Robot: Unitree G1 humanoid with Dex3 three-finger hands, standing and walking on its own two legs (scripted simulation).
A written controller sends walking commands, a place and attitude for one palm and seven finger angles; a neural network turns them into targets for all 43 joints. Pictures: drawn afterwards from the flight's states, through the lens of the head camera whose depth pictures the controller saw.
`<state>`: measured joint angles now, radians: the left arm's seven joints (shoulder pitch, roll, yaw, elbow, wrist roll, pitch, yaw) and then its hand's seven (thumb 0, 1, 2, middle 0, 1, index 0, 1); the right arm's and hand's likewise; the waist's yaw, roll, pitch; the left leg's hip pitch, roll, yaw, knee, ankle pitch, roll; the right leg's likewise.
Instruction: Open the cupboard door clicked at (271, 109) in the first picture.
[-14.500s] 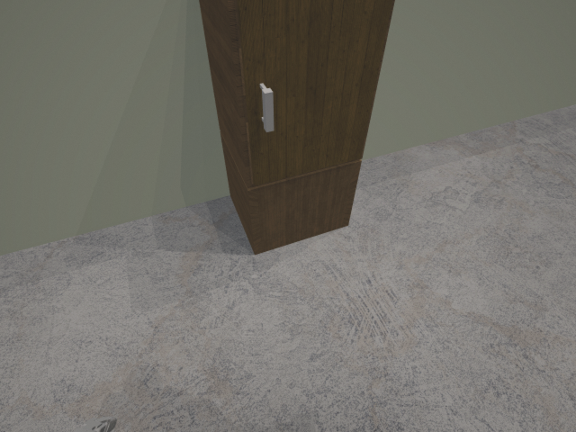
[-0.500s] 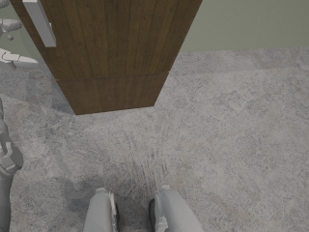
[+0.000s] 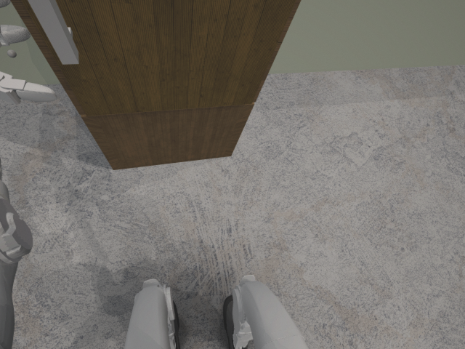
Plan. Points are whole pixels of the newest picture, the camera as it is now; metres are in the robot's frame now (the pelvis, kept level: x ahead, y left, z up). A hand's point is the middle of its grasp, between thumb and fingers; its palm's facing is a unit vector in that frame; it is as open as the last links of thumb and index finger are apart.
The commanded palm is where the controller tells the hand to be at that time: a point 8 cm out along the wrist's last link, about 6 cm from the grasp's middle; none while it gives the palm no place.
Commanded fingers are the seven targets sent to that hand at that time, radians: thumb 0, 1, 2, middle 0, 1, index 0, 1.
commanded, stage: slide the fingers in behind the handle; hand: left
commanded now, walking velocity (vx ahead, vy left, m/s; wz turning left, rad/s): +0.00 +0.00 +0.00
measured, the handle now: (55, 16) +0.60 +0.22 +0.07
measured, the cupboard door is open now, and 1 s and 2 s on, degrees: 0 0 0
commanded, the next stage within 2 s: close the thumb around the handle in 1.54 s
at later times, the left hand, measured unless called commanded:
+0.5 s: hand (47, 52) +0.55 +0.23 +0.06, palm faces +0.11 -0.99 +0.00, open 14.0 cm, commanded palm +0.53 +0.25 +0.06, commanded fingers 0.00 -0.50 0.30 -0.30 -1.20 -0.30 -1.20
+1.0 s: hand (67, 53) +0.54 +0.20 +0.07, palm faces +0.11 -0.99 +0.00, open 14.0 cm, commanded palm +0.52 +0.22 +0.06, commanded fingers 0.00 -0.50 0.30 -0.30 -1.20 -0.30 -1.20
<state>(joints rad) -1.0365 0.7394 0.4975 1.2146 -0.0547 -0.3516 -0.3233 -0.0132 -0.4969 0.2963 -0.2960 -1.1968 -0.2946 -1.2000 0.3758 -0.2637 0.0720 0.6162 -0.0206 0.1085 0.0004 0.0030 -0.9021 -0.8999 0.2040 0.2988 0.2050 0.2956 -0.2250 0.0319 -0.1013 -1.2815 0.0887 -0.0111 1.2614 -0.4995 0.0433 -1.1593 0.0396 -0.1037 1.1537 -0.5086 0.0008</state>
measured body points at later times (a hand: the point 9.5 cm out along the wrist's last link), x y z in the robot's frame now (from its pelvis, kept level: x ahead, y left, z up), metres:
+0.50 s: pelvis +0.00 +0.00 +0.00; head +0.18 +0.04 +0.41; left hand +0.54 +0.28 +0.07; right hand -0.01 -0.26 -0.10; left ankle +0.03 +0.09 -0.63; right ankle +0.01 -0.13 -0.63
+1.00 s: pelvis +0.00 -0.01 +0.00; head +0.17 +0.03 +0.42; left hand +0.53 +0.25 +0.07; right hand -0.01 -0.27 -0.10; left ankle +0.03 +0.09 -0.63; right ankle +0.01 -0.13 -0.63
